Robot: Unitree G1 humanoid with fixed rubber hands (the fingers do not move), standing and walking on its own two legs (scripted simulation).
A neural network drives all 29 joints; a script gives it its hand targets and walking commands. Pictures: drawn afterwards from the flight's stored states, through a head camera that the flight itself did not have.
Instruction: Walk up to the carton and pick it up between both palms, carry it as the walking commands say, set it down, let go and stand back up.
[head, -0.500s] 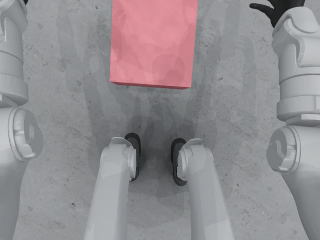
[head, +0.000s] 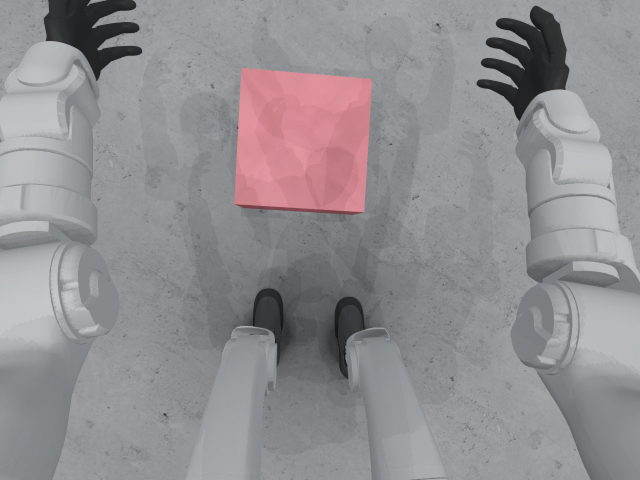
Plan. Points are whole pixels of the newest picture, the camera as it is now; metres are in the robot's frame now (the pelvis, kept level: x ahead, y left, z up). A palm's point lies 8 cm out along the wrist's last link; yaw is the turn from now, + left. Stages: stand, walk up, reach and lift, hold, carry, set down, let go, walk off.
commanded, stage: let go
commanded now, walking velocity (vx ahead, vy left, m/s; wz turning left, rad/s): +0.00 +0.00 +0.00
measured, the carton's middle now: (302, 148) +0.56 +0.01 -0.60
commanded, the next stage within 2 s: stand in 1.28 s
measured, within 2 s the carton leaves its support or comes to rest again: neither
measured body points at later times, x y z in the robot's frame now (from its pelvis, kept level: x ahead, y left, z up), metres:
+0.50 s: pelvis +0.04 -0.01 +0.06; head +0.19 +0.00 +0.49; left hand +0.36 +0.23 -0.03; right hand +0.35 -0.25 -0.01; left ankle +0.08 +0.09 -0.64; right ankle +0.06 -0.12 -0.64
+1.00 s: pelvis +0.09 -0.01 +0.10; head +0.11 +0.00 +0.55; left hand +0.27 +0.23 +0.03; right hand +0.27 -0.25 +0.03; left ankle +0.08 +0.09 -0.64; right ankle +0.06 -0.12 -0.64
